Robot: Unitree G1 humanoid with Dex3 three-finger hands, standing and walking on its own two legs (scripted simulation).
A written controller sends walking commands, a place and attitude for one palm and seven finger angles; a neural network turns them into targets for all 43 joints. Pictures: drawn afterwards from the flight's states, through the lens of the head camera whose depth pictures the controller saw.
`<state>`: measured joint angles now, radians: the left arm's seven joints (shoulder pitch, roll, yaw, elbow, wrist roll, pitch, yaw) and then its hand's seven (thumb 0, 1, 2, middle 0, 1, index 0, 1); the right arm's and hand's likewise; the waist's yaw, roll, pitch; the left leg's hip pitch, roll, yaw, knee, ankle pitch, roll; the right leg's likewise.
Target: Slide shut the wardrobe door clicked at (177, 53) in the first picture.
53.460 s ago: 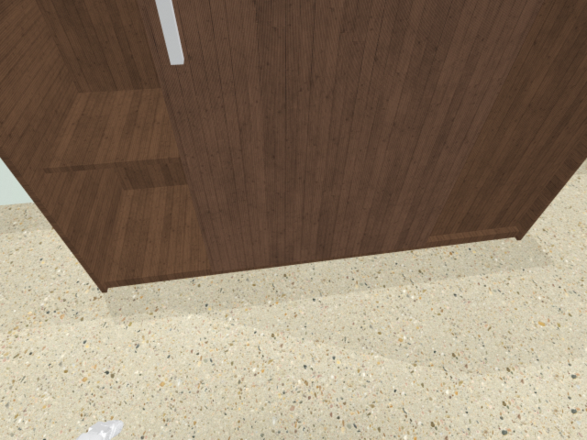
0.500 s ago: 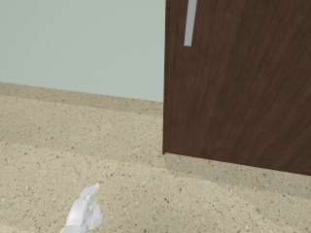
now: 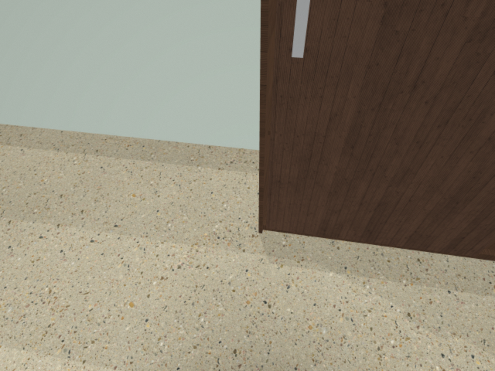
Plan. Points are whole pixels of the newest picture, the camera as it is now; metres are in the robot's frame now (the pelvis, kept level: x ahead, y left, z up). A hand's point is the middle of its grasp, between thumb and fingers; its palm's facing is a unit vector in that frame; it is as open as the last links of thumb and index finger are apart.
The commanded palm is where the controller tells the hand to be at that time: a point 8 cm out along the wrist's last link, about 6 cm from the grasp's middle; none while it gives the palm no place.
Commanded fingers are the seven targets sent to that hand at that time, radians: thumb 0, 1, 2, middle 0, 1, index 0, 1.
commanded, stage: let the arm hang, fingers relaxed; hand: right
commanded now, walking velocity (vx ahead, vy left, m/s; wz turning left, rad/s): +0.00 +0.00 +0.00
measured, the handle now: out of the picture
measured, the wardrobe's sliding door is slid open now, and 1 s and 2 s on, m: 0.01 0.01 0.01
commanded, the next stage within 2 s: look to check the result in 0.68 s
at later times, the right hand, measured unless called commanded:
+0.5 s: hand out of the picture +0.09 -0.23 -0.15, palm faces -0.02 +0.96 -0.29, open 7.4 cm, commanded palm none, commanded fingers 0.00 -0.90 -0.90 0.20 0.30 0.20 0.30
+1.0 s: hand out of the picture +0.11 -0.25 -0.15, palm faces -0.03 +0.95 -0.33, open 7.4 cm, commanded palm none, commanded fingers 0.00 -0.90 -0.90 0.20 0.30 0.20 0.30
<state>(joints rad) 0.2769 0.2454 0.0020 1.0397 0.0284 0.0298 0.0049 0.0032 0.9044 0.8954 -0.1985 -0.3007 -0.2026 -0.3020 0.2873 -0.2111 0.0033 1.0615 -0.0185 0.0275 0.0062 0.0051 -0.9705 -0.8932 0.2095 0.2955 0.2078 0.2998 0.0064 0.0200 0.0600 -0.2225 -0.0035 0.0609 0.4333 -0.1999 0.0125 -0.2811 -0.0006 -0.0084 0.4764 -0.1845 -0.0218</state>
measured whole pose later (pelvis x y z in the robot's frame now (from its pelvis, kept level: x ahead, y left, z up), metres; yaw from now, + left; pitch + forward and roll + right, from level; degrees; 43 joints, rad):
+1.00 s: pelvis +0.04 +0.00 +0.01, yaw +0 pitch -1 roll +0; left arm 0.10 0.34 0.00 1.12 0.02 0.00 0.00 0.00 0.90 0.90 -0.20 -0.30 -0.20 -0.30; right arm 0.11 -0.33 -0.01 1.15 -0.01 -0.01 0.01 0.01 -0.91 -0.89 0.20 0.29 0.20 0.30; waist 0.00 -0.01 0.06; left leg -0.09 0.01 0.05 0.30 -0.19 0.00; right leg -0.14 0.02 -0.02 0.32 -0.16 -0.02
